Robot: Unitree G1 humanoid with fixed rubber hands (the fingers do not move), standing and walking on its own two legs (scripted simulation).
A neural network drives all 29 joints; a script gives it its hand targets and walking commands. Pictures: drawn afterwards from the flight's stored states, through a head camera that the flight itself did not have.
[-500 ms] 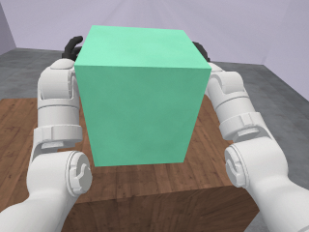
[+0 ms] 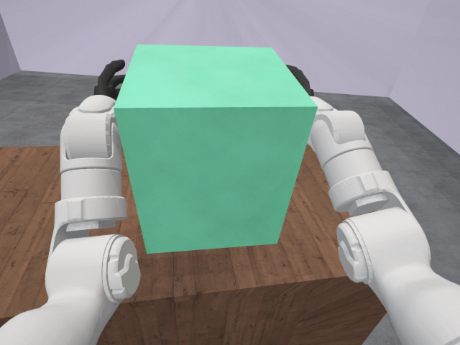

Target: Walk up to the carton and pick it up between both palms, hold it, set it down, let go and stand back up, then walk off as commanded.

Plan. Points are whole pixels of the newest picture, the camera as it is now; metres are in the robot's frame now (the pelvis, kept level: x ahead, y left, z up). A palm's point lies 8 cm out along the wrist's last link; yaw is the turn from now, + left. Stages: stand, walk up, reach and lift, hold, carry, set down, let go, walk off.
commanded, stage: hold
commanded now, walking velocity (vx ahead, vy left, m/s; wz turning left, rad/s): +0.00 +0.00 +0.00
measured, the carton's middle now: (210, 148) +0.34 +0.01 +0.25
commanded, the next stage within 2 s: none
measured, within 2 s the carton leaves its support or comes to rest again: neither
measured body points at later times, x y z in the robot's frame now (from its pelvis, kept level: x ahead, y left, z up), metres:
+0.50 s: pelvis +0.00 +0.00 +0.00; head -0.08 +0.02 +0.44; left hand +0.39 +0.16 +0.30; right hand +0.39 -0.14 +0.30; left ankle +0.01 +0.12 -0.75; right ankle -0.01 -0.13 -0.75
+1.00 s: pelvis +0.00 +0.00 +0.00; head -0.08 +0.02 +0.44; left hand +0.39 +0.16 +0.30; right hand +0.39 -0.14 +0.30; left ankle +0.01 +0.12 -0.75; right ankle -0.01 -0.13 -0.75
